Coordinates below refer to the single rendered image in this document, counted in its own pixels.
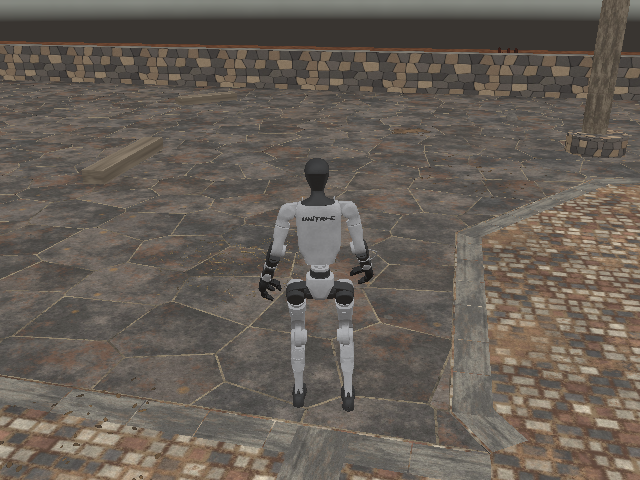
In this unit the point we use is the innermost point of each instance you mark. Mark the robot right upper arm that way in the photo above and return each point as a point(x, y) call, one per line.
point(349, 210)

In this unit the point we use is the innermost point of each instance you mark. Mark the robot left upper arm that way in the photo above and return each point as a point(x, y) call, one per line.
point(286, 213)

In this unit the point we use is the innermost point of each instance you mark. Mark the robot right forearm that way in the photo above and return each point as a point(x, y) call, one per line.
point(364, 258)

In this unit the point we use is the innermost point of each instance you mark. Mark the robot head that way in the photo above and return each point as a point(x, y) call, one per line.
point(317, 173)

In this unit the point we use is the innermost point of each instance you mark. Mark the robot right hand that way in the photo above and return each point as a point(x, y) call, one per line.
point(368, 274)

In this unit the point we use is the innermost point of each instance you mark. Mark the robot left foot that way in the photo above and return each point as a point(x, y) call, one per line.
point(298, 399)

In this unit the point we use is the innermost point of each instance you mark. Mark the robot left hand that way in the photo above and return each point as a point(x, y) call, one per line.
point(263, 285)

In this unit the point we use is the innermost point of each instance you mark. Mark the robot left forearm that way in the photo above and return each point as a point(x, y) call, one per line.
point(270, 265)

